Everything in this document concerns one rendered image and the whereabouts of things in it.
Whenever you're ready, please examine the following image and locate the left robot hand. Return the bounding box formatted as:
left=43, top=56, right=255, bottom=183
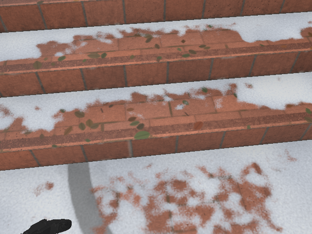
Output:
left=20, top=218, right=72, bottom=234

